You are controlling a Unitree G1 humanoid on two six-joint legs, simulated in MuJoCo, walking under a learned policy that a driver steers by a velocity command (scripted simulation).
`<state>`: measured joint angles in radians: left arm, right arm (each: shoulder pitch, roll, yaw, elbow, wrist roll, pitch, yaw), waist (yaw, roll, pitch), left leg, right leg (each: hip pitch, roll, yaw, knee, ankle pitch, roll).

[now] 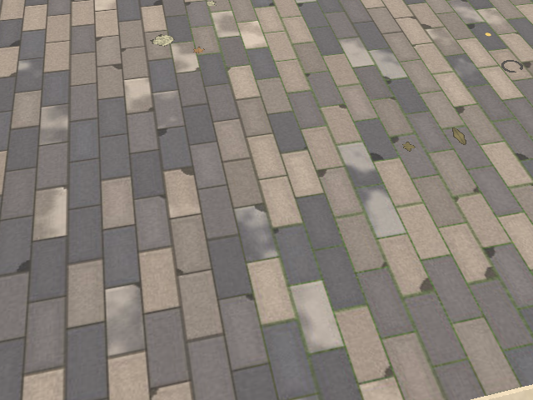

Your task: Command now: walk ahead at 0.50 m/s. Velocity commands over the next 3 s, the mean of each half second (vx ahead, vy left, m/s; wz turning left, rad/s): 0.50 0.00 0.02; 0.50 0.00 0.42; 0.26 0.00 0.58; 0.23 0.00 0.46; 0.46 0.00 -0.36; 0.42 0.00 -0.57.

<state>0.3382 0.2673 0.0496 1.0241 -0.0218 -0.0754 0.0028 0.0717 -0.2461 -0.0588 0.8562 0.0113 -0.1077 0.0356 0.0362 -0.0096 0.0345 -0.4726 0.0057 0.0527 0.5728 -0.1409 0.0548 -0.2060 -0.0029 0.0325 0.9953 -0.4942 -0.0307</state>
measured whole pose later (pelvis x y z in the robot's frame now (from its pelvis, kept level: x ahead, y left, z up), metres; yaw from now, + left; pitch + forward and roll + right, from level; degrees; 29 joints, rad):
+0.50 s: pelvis +0.29 -0.03 -0.01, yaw -1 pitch +2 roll +1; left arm -0.02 0.24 0.05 0.87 -0.02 -0.11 -0.05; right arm 0.38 -0.27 -0.08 1.01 0.02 -0.06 -0.01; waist -0.07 0.00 0.03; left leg 0.07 0.00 0.05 0.40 -0.49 0.00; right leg -0.51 -0.03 -0.01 0.48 0.14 -0.09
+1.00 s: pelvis +0.59 -0.02 -0.03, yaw +15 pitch +0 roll -4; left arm 0.31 0.27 0.09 1.00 -0.02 -0.08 0.03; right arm 0.05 -0.24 -0.08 0.80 0.02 -0.07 0.06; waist 0.04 0.02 0.04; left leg -0.47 0.02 0.05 0.52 0.02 0.14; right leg 0.09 -0.01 -0.29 0.50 -0.34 -0.03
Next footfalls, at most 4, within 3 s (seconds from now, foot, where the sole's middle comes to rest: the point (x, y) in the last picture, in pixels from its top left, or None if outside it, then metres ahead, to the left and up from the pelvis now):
0.48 right None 0.46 -0.15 -0.77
1.00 left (245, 293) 0.74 0.10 -0.79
1.44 right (293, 231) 0.96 -0.03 -0.79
1.84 left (231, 291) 0.75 0.14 -0.79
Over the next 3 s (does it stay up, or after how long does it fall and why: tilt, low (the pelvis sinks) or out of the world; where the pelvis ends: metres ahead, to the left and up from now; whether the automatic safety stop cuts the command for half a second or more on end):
stays up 1.25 0.43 -0.01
